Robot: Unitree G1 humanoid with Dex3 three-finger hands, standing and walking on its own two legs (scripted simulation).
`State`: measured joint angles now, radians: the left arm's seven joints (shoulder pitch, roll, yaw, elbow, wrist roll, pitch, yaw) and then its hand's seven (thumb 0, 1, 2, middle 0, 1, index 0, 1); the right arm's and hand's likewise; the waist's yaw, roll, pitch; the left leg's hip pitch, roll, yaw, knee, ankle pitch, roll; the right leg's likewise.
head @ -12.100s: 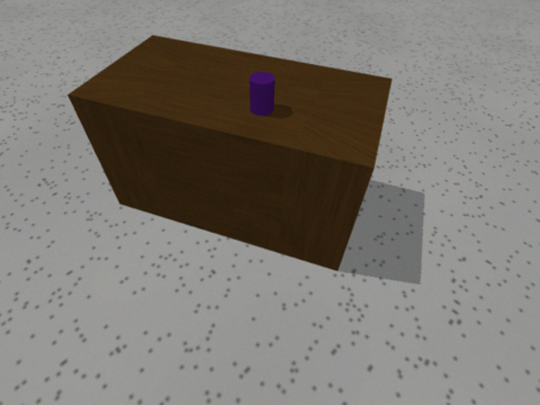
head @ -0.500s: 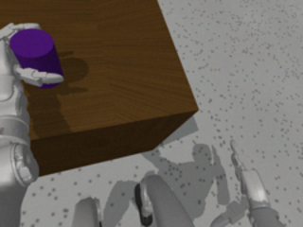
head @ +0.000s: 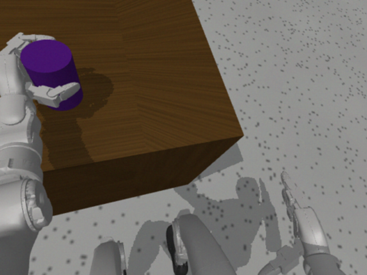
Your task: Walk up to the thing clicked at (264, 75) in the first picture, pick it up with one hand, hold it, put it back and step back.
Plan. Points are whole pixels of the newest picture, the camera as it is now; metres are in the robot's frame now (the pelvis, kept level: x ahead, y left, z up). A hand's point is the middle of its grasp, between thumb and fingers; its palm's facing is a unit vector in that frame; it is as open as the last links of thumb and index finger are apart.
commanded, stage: settle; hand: left
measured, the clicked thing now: (56, 77) +0.54 +0.15 +0.01
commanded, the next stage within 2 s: lift in 0.78 s
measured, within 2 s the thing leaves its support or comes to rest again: leaves its support in 0.02 s
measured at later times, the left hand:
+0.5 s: hand (44, 51) +0.55 +0.15 +0.08, palm faces +0.07 -1.00 +0.01, open 11.3 cm
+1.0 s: hand (37, 41) +0.54 +0.16 +0.10, palm faces +0.06 -1.00 +0.00, open 11.3 cm
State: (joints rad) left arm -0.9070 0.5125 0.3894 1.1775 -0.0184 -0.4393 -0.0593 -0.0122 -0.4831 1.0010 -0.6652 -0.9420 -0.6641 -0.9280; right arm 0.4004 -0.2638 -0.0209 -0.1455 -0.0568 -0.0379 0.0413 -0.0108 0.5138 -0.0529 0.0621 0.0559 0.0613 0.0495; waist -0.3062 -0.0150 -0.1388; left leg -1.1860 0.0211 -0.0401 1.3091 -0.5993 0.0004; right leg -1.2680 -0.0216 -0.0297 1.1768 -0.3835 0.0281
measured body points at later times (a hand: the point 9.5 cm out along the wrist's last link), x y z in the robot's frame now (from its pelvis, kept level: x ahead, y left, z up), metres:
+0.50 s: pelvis +0.01 +0.00 +0.02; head +0.16 +0.03 +0.45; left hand +0.54 +0.21 +0.08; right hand +0.16 -0.27 +0.02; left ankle +0.00 +0.11 -0.62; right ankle +0.08 -0.14 -0.62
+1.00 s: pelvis +0.02 -0.01 +0.03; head +0.15 +0.01 +0.46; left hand +0.53 +0.21 +0.11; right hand +0.17 -0.28 +0.02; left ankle +0.00 +0.11 -0.62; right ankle +0.08 -0.14 -0.62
